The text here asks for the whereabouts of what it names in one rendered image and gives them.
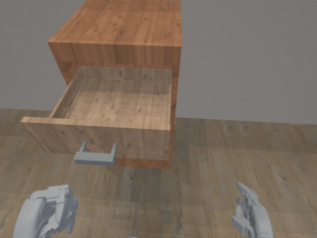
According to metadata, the handle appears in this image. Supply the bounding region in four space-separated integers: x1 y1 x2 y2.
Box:
73 141 118 167

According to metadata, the drawer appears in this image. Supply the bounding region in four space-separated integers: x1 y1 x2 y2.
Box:
20 65 172 161

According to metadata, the cabinet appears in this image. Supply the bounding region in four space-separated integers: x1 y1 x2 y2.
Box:
48 0 181 170

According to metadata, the robot left hand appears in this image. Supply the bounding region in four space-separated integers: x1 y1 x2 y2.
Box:
12 184 79 238

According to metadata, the robot right hand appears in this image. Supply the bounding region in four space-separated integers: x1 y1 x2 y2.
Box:
232 181 274 238

